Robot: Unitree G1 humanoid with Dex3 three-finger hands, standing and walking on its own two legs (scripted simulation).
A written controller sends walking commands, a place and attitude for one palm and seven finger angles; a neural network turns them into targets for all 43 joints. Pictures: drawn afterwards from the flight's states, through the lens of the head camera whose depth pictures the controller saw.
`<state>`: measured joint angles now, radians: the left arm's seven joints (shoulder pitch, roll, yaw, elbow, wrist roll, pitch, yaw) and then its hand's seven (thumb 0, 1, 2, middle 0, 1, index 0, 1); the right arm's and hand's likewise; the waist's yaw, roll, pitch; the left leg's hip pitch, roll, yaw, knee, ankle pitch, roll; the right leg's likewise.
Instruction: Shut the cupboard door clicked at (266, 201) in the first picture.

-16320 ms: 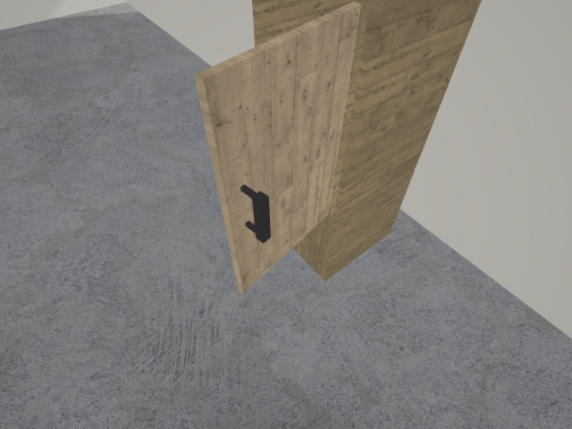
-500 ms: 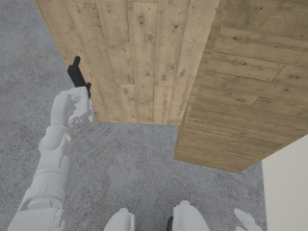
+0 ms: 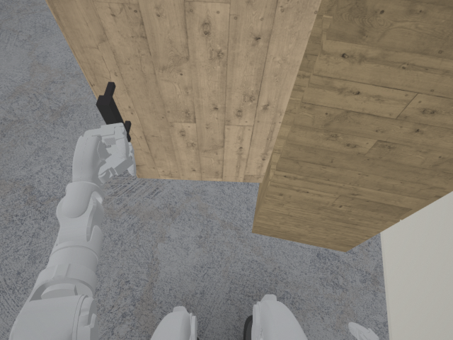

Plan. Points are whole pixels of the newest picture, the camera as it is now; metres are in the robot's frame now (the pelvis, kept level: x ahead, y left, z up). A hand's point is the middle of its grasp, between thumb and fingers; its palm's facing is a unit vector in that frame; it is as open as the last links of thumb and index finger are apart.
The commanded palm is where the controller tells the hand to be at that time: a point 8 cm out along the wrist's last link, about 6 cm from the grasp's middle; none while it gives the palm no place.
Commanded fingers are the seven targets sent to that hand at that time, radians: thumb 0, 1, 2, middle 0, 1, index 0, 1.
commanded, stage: push the door shut along its arc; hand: left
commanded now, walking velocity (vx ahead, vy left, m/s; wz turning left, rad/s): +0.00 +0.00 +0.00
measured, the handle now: (117, 115) +0.52 +0.21 +0.04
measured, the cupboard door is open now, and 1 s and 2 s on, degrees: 100 85 68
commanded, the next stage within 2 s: pull the fist back off the door in 1.70 s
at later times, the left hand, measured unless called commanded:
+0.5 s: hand (131, 137) +0.46 +0.17 +0.04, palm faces -0.15 -0.99 -0.02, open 3.1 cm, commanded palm +0.45 +0.22 +0.04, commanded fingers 0.00 0.90 0.90 -1.30 -1.50 -1.30 -1.50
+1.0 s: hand (152, 111) +0.52 +0.14 +0.05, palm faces -0.29 -0.96 -0.02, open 3.1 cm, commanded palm +0.53 +0.18 +0.04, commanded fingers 0.00 0.90 0.90 -1.30 -1.50 -1.30 -1.50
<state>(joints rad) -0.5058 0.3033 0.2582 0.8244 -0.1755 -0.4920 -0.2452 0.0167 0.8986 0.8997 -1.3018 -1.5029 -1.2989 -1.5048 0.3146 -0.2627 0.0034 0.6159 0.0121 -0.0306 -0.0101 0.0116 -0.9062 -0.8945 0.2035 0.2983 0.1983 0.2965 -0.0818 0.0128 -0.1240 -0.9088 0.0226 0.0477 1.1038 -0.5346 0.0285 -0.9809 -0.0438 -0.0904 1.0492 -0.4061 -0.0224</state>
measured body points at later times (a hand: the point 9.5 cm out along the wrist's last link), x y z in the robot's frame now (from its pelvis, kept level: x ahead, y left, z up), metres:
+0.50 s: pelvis -0.01 +0.00 -0.01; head +0.12 +0.01 +0.42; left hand +0.46 +0.23 +0.05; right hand +0.05 -0.27 -0.13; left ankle -0.01 +0.10 -0.66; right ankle +0.05 -0.11 -0.66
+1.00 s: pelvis -0.01 +0.01 -0.02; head +0.15 +0.03 +0.40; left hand +0.53 +0.19 +0.05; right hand -0.01 -0.26 -0.13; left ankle -0.01 +0.10 -0.66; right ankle +0.05 -0.11 -0.66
